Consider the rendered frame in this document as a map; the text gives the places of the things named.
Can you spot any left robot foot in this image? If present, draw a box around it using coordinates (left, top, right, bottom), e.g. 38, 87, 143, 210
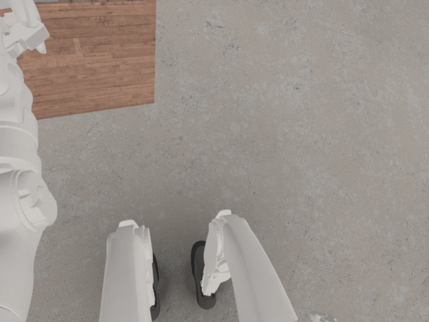
149, 253, 160, 321

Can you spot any left robot hand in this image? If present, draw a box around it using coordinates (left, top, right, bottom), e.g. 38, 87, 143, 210
0, 0, 50, 63

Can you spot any cabinet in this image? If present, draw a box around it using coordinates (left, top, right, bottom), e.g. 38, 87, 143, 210
0, 0, 156, 120

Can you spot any robot left forearm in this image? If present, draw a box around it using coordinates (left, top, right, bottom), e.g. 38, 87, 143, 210
0, 55, 42, 177

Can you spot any left robot upper arm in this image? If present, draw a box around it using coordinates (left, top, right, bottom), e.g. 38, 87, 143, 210
0, 169, 58, 322

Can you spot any robot right thigh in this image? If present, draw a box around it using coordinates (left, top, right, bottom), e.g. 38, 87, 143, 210
208, 214, 298, 322

